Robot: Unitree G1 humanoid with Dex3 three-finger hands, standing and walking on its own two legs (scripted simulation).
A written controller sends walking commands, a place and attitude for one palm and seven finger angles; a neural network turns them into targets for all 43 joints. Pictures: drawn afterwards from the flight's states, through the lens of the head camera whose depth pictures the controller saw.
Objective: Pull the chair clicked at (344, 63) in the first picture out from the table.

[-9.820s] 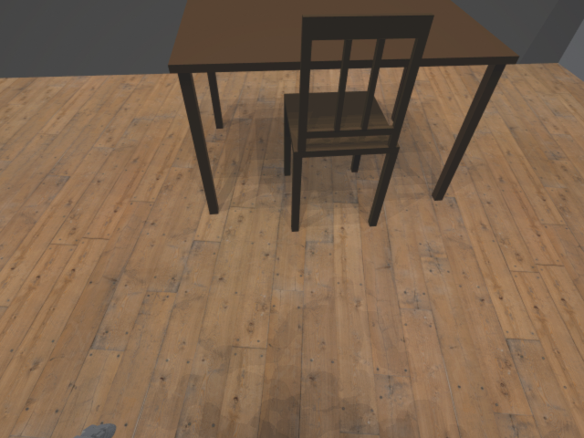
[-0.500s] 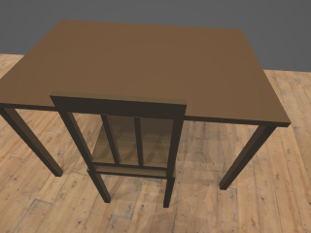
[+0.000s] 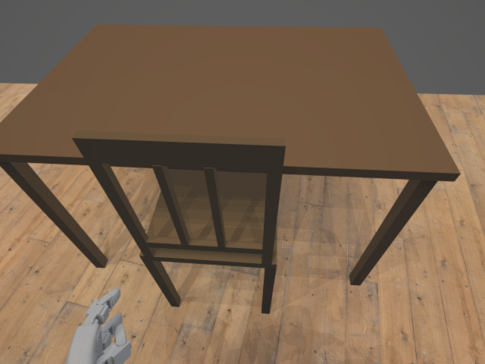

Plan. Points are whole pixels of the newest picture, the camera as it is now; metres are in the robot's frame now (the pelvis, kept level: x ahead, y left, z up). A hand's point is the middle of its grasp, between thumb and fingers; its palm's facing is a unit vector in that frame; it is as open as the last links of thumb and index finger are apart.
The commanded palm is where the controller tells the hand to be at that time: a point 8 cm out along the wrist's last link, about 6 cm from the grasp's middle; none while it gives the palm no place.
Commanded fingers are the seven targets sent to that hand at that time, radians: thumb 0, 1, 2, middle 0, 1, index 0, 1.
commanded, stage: raise the hand toward the chair's back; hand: left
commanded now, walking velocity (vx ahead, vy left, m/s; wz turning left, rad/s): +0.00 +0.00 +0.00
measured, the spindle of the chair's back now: (174, 208) +0.45 +0.18 -0.07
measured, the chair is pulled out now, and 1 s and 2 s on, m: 0.00 0.00 0.00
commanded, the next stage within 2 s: aim the fingers beside a spindle in 1.94 s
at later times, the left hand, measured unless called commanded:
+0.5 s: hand (148, 345) +0.17 +0.16 -0.04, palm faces -0.08 -1.00 -0.07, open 11.3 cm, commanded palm +0.15 +0.23 -0.05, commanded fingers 0.00 0.11 0.56 -0.12 -0.18 -0.12 -0.18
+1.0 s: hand (130, 327) +0.19 +0.19 -0.03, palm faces -0.03 -1.00 -0.05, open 15.5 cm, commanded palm +0.17 +0.25 -0.03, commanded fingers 0.00 -0.48 0.31 -0.06 -0.08 -0.06 -0.08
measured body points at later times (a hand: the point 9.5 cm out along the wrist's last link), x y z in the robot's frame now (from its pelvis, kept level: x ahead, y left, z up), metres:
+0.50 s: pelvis -0.06 -0.02 -0.09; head +0.00 -0.02 +0.35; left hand +0.16 +0.22 -0.04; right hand +0.14 -0.24 -0.18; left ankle +0.02 +0.12 -0.73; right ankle -0.06 -0.09 -0.73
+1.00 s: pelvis -0.04 +0.01 -0.08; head +0.02 +0.02 +0.37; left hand +0.18 +0.25 -0.03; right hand +0.13 -0.25 -0.15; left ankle +0.02 +0.12 -0.73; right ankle -0.06 -0.09 -0.73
